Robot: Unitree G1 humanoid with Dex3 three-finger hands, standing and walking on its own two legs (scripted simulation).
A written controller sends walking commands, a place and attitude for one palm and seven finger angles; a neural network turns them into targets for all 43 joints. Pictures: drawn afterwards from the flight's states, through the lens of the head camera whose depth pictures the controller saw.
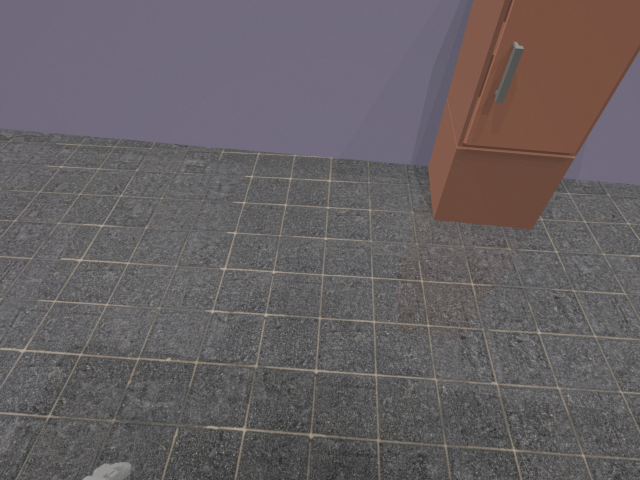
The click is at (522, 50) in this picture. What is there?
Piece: cupboard door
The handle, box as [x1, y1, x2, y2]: [495, 42, 523, 102]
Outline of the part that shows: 516,42 513,42 513,50 499,88 497,91 495,91 496,102 503,101 523,50 522,46 519,46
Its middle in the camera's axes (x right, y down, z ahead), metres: +0.59 -0.52 +1.22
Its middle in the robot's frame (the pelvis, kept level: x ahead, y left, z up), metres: +1.29 -0.52 -0.06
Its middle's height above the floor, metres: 0.71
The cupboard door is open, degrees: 0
